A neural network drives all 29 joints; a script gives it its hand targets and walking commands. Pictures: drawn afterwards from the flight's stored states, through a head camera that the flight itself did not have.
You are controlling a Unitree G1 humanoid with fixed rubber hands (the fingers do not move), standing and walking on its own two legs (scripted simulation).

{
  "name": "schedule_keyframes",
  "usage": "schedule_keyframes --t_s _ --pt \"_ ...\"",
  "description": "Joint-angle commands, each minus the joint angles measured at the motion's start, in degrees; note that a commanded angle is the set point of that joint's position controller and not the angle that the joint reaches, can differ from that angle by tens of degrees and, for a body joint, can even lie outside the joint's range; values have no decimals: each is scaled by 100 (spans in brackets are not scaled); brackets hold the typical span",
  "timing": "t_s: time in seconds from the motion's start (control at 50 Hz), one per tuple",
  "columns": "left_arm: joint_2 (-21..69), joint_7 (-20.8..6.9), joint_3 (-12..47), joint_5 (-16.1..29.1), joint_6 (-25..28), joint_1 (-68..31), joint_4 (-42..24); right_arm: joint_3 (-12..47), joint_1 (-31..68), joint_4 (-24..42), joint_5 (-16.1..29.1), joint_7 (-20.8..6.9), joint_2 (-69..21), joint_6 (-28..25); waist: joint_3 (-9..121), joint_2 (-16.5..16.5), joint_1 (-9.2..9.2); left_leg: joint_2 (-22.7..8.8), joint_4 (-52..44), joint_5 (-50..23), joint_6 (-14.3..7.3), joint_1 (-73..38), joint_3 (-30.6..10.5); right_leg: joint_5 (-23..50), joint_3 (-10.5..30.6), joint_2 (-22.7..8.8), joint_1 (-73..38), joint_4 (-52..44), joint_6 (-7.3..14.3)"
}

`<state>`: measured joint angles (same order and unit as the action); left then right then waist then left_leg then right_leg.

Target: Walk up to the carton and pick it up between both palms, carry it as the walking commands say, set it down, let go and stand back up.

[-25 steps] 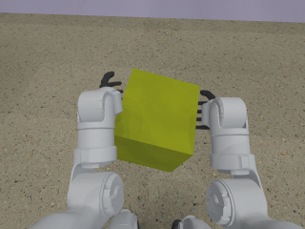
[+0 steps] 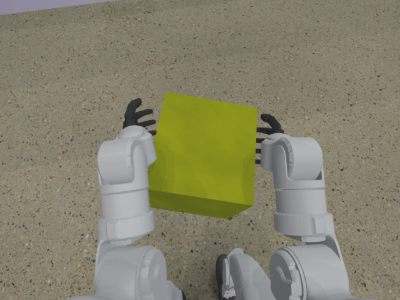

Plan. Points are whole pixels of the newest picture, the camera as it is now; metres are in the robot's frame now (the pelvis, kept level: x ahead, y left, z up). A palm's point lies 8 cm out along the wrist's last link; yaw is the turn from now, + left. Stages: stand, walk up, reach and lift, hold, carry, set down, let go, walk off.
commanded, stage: carry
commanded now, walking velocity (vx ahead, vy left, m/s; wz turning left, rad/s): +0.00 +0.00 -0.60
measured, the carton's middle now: (199, 162) +0.38 +0.02 -0.01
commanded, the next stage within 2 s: none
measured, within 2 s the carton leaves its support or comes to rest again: neither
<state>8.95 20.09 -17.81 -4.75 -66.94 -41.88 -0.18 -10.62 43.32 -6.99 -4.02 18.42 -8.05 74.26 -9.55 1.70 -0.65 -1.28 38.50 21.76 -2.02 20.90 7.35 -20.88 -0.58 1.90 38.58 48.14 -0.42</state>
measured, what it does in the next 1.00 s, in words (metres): walks backwards, turning right: right foot, then left foot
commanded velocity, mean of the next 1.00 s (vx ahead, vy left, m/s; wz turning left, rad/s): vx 0.00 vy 0.00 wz -0.60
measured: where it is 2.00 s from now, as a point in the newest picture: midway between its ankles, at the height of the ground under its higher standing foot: outside the picture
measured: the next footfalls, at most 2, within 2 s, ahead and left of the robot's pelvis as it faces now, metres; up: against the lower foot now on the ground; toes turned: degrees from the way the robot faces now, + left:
right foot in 0.16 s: +0.05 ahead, -0.13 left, +0.00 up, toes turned -10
left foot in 0.46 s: -0.02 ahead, +0.10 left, +0.00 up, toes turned -12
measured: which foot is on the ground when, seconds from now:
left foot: down 0.00-0.20, up 0.22-0.44, down 0.46-0.76, up 0.78-1.00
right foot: up 0.00-0.14, down 0.16-0.48, up 0.50-0.74, down 0.76-1.00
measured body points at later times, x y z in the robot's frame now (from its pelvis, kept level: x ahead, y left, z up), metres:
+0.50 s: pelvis -0.10 +0.02 +0.00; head -0.02 +0.00 +0.44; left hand +0.32 +0.00 +0.09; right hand +0.23 -0.23 +0.07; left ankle -0.06 +0.11 -0.72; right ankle +0.01 -0.13 -0.72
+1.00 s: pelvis -0.21 +0.04 +0.00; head -0.15 +0.00 +0.44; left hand +0.19 -0.09 +0.10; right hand +0.03 -0.29 +0.07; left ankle -0.15 +0.14 -0.69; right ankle -0.17 -0.10 -0.72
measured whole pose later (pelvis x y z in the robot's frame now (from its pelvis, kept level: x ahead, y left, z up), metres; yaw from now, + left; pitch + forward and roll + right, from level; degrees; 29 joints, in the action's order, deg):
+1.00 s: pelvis -0.21 +0.04 +0.00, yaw -33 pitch +4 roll +1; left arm 8.7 22.3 -16.6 -6.5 -67.9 -50.0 12.4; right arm -10.6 47.8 -15.4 -2.4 14.4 -1.2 75.7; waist -5.4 0.2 -3.1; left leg -1.3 53.6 28.8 6.1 29.9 3.2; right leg -6.8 0.4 1.3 31.3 34.0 2.1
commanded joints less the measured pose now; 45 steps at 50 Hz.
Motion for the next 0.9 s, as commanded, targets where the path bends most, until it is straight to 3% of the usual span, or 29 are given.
schedule_keyframes --t_s 0.0,0.08,0.12,0.14,0.16,0.18,0.2,0.24,0.28,0.38,0.44,0.46,0.48,0.5,0.52,0.54,0.56,0.6,0.64,0.68,0.7,0.72,0.74,0.76,0.78,0.8,0.82,0.84,0.88 --pt "6251 -2471 4060 2906 -322 -4865 452 2973 5664 1850 2462 -1945 -5567 -826 4503 -848 -92 -2063 -514 -5633 -732 -3052 -1203 -223 -128 -343 20 533 -20" --pt "6413 -2527 3868 2910 -438 -4200 1113 2647 5150 1444 2202 -1913 -5385 -750 4446 -1533 -134 -1592 -47 -5600 -284 -2894 -270 195 -668 91 -944 -975 -32" --pt "6554 -2595 3739 2864 -466 -3913 1393 2543 4865 1129 2104 -1926 -5410 -699 4487 -1332 -32 -1466 448 -5298 22 -2416 59 1057 -626 -9 -1840 -2056 85" --pt "6615 -2623 3643 2819 -488 -3695 1552 2519 4744 1006 2075 -1931 -5412 -660 4632 -1055 11 -1418 810 -4598 271 -1565 -29 1634 -18 -401 -2709 -2214 260" --pt "6545 -2621 3579 2768 -463 -3536 1705 2575 4770 905 2099 -1950 -5430 -646 4976 -229 55 -1044 1254 -3186 626 -402 -66 4667 898 -1148 -3799 -1522 684" --pt "6474 -2598 3435 2671 -389 -3566 1759 2773 5018 1034 2218 -1995 -5603 -632 5149 1227 68 -415 1641 316 825 721 64 7550 1965 -1894 -4527 -1244 1061" --pt "6368 -2571 3335 2699 -384 -3840 1659 2852 5274 1045 2320 -1992 -5711 -643 5112 1431 87 -137 1913 1483 862 1435 -119 8102 2020 -1865 -5052 -1290 1138" --pt "6247 -2510 3191 2596 -324 -4260 1400 2922 5552 1030 2618 -2020 -5969 -688 5116 760 116 -173 2150 1270 850 1623 -430 6938 1847 -1818 -5115 -1336 1097" --pt "6211 -2412 3151 2483 -275 -4526 1048 2968 5698 1068 2861 -2065 -6151 -711 5029 747 114 -168 1830 900 863 1446 -549 5524 1695 -1627 -4676 -1574 1024" --pt "6177 -2251 2937 2204 -317 -4296 1057 2875 5702 983 3110 -2146 -6312 -645 5005 728 133 115 741 544 715 527 -481 3253 1697 -1412 -3925 -2211 875" --pt "6115 -2238 2923 2143 -338 -4203 1045 2831 5563 854 3084 -2193 -6494 -626 4989 772 29 171 -958 -60 398 -918 -299 2221 1262 -1013 -3035 -2266 418" --pt "6144 -2236 2941 2168 -327 -4381 1047 2803 5835 924 3098 -2197 -6490 -662 4986 316 -35 -314 -1342 -413 188 -1859 -815 1485 977 -740 -2181 -1863 218" --pt "6204 -2234 2997 2182 -354 -4355 1214 2580 5619 720 2936 -2189 -6260 -698 4879 -1479 -72 -1552 -1438 -1016 -408 -2261 -2179 -170 121 -22 -924 -525 -31" --pt "6256 -2228 3161 2271 -342 -4466 1083 2432 5287 732 2839 -2203 -6165 -711 4624 -1899 -81 -2449 -1394 -2569 -998 -2586 -2585 -1070 -142 -111 123 705 -79" --pt "6356 -2237 3311 2418 -311 -4793 891 2499 5693 1070 2812 -2196 -6152 -740 4574 -1123 -40 -2433 -1109 -3619 -1036 -2765 -2384 -909 109 -390 201 956 34" --pt "6341 -2271 3397 2562 -278 -5134 824 2549 6010 1163 2757 -2165 -6061 -743 4441 -529 -65 -2324 -1078 -4098 -912 -2613 -2004 -577 46 -436 55 1049 51" --pt "6405 -2324 3471 2679 -284 -5129 797 2607 6068 1306 2726 -2124 -6044 -762 4343 -438 -68 -2306 -1129 -4003 -813 -2466 -1771 -363 -32 -460 -11 972 38" --pt "6478 -2401 3535 2802 -325 -5057 1063 2608 6203 1481 2646 -2068 -5840 -770 4310 -712 -50 -2130 -922 -4179 -642 -2313 -1177 -183 -244 -388 -388 521 -33" --pt "6515 -2404 3533 2843 -378 -4758 1262 2492 5889 1378 2520 -2021 -5644 -716 4481 -1282 -75 -1882 -699 -4245 -421 -2362 -616 -73 -491 -153 -912 -182 -61" --pt "6531 -2424 3484 2864 -426 -4575 1433 2394 5543 1129 2389 -1987 -5556 -678 4533 -1631 -96 -1832 -459 -4295 -282 -2420 -305 76 -643 -31 -1319 -987 -38" --pt "6574 -2453 3445 2881 -445 -4474 1568 2339 5454 1021 2333 -1978 -5519 -667 4551 -1628 -51 -1781 -215 -4356 -173 -2406 -136 359 -691 -19 -1585 -1547 6" --pt "6597 -2488 3399 2860 -465 -4273 1696 2322 5356 913 2284 -1965 -5510 -652 4561 -1361 -13 -1674 135 -4203 23 -2137 24 766 -460 -158 -2036 -2193 60" --pt "6664 -2524 3342 2823 -499 -4049 1755 2280 5128 798 2219 -1964 -5521 -620 4659 -964 10 -1575 476 -3595 298 -1415 -27 1329 126 -509 -2767 -2444 177" --pt "6605 -2535 3291 2722 -505 -3781 1930 2304 4988 687 2179 -1974 -5583 -589 4985 69 40 -1073 918 -2099 675 -236 -14 3995 1150 -1339 -3718 -1866 556" --pt "6559 -2537 3166 2629 -437 -3746 1981 2504 5202 868 2253 -2006 -5740 -587 5085 1396 57 -455 1404 742 848 849 142 6348 2119 -1968 -4291 -1561 956" --pt "6475 -2541 3091 2712 -401 -4286 1789 2633 5744 939 2368 -1998 -5882 -625 5121 1362 87 -317 2004 1425 853 1466 -146 6964 2100 -1929 -4799 -1447 1083" --pt "6417 -2533 3074 2710 -385 -4551 1601 2637 5765 862 2480 -2000 -6008 -638 5200 823 102 -310 2323 1353 859 1628 -338 6769 1895 -1855 -5042 -1382 1078" --pt "6336 -2497 3049 2670 -339 -4837 1447 2731 5995 940 2663 -2016 -6054 -681 5161 598 103 -314 2328 1111 852 1656 -491 6316 1764 -1753 -4953 -1366 1018" --pt "6303 -2407 2951 2527 -314 -4896 1252 2809 6135 1022 2904 -2065 -6168 -697 5018 669 98 -230 1991 806 855 1567 -568 5231 1643 -1596 -4641 -1577 985"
